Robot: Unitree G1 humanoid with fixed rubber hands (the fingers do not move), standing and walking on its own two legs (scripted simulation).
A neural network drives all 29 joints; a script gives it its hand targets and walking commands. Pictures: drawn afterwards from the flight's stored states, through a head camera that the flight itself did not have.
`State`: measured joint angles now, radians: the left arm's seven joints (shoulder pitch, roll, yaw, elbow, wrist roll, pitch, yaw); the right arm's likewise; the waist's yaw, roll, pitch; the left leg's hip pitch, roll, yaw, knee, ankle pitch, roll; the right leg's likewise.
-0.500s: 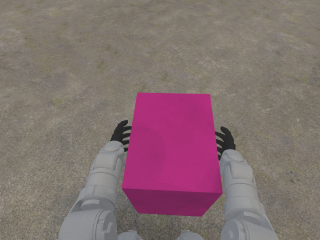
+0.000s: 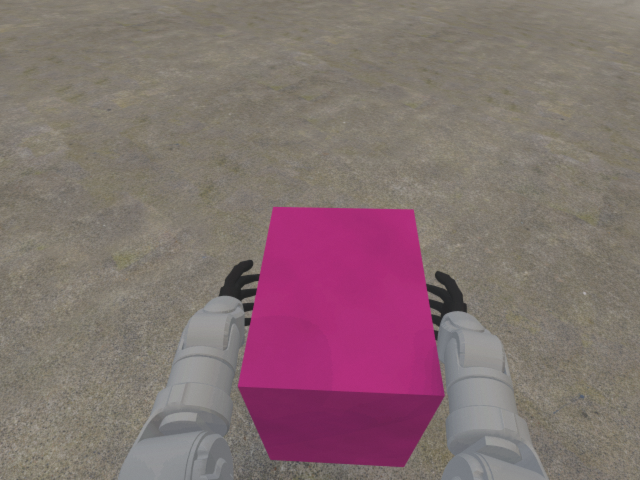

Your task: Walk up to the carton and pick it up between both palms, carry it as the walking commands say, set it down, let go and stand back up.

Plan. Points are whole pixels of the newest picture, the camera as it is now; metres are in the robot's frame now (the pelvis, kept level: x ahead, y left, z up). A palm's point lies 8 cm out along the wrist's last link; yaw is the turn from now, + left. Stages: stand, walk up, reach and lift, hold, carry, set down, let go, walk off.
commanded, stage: reach and lift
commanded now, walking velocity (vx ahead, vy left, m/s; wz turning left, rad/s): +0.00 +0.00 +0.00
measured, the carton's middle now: (339, 339) +0.34 -0.03 -0.03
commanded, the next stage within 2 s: hold in 1.54 s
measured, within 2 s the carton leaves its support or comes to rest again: neither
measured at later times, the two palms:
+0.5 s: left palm (226, 308) +0.31 +0.13 +0.06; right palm (458, 321) +0.30 -0.17 +0.07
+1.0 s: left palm (222, 313) +0.31 +0.13 +0.06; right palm (451, 313) +0.31 -0.17 +0.07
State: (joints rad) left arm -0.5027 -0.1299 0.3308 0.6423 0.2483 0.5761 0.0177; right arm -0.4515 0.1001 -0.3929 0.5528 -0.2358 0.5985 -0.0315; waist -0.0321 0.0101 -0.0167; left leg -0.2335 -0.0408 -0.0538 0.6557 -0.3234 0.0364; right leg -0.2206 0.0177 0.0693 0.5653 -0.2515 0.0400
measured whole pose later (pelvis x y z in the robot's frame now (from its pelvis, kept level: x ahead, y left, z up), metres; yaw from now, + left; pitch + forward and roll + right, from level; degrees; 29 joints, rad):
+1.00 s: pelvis +0.01 -0.01 +0.01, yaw +0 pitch -8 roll -2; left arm -0.37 -0.14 0.29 0.40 0.24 0.72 0.01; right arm -0.42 0.11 -0.28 0.43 -0.24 0.73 -0.02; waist -0.03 0.01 0.00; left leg -0.12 -0.03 -0.05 0.58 -0.30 0.03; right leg -0.12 0.02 0.07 0.49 -0.23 0.04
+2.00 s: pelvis +0.00 -0.01 +0.01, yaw +0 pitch -9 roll -1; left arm -0.30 -0.16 0.28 0.29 0.23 0.76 0.00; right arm -0.33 0.12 -0.23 0.32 -0.24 0.76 -0.01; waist -0.03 0.01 0.01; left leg -0.12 -0.03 -0.05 0.56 -0.28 0.03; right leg -0.11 0.02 0.07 0.49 -0.22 0.03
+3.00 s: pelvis +0.00 -0.01 +0.01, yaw -2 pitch -4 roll +0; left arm -0.25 -0.15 0.25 0.19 0.22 0.79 -0.01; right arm -0.30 0.13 -0.19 0.24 -0.24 0.78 -0.01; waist -0.03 0.01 -0.06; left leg -0.21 -0.04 -0.03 0.56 -0.28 0.03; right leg -0.24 0.00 0.07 0.54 -0.24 0.03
